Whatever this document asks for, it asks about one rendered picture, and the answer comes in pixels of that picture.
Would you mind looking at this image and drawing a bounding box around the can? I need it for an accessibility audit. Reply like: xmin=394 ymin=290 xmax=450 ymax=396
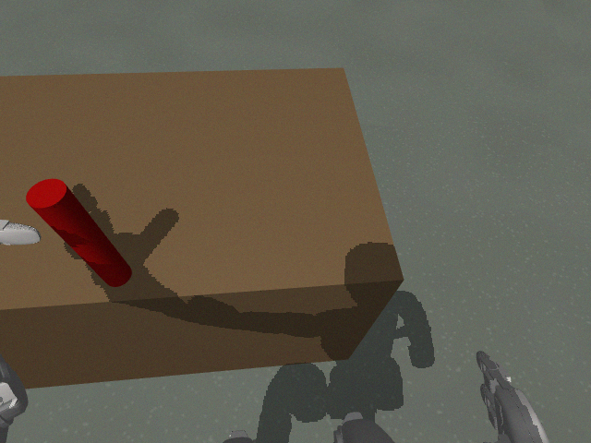
xmin=26 ymin=179 xmax=132 ymax=287

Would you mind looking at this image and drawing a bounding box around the left robot hand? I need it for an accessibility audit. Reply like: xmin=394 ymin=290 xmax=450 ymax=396
xmin=0 ymin=220 xmax=41 ymax=245

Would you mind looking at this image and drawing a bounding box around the left robot arm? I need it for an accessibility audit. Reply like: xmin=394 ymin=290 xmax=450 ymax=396
xmin=0 ymin=354 xmax=28 ymax=443

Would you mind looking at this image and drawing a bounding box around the right robot hand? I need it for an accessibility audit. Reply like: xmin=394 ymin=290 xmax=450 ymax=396
xmin=476 ymin=351 xmax=549 ymax=443

